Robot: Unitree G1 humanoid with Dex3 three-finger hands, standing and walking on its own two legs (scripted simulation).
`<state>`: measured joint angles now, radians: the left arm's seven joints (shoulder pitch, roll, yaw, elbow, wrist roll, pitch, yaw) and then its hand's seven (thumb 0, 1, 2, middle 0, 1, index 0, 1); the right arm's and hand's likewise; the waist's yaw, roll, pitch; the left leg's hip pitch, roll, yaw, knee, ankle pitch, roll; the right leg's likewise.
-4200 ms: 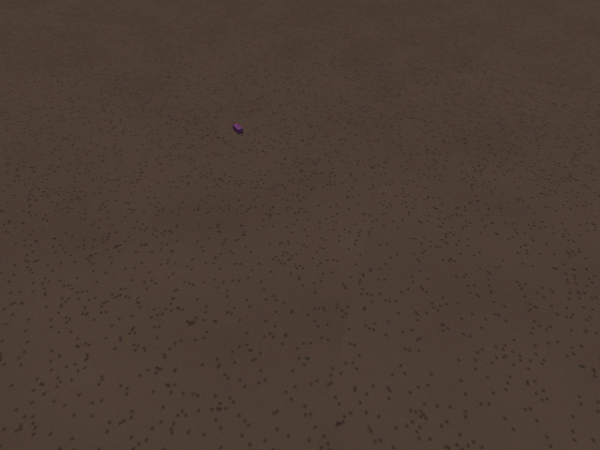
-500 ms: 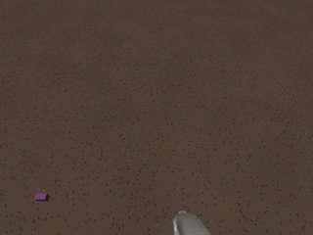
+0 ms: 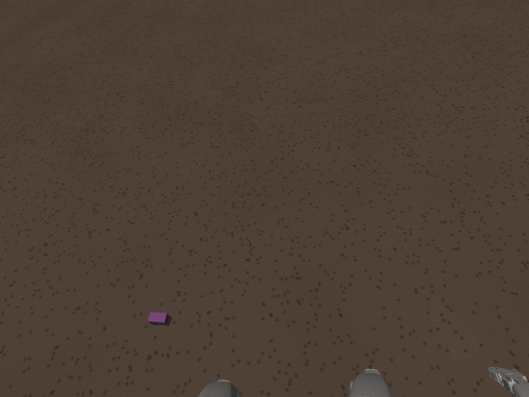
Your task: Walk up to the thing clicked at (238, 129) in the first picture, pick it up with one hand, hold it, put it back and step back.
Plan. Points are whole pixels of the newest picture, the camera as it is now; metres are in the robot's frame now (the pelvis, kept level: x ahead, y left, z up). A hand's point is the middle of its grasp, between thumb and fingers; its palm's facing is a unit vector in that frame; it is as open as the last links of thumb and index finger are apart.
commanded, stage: walk up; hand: left
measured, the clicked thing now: (158, 318) +0.47 +0.48 -0.70
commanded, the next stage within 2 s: none
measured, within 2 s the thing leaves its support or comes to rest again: neither
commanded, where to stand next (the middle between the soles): +0.10 +0.26 m, yaw -6 degrees
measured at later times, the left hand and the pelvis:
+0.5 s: hand out of the picture +0.07 +0.50 -0.08, palm faces -0.04 -0.80 -0.60, open 7.4 cm; pelvis +0.00 +0.20 +0.02, yaw -2 degrees
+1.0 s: hand out of the picture +0.12 +0.62 -0.15, palm faces -0.14 -0.93 -0.34, open 7.4 cm; pelvis +0.02 +0.36 +0.03, yaw -6 degrees
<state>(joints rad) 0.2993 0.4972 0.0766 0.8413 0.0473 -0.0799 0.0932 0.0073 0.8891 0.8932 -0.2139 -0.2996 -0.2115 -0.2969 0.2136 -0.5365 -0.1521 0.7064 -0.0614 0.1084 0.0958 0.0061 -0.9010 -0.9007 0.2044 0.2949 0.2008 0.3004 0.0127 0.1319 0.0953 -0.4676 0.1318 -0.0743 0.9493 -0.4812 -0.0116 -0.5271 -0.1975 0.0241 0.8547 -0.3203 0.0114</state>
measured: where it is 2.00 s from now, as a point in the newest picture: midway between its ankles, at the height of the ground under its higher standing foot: outside the picture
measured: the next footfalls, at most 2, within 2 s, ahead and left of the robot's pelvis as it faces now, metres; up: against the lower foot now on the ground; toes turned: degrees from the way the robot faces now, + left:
right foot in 0.28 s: +0.11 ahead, +0.02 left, +0.00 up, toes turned -8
left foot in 0.64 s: +0.05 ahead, +0.46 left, +0.00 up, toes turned -2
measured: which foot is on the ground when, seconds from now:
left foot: down 0.00-0.30, up 0.32-0.62, down 0.64-1.00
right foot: down 0.00-0.02, up 0.04-0.26, down 0.28-0.66, up 0.68-1.00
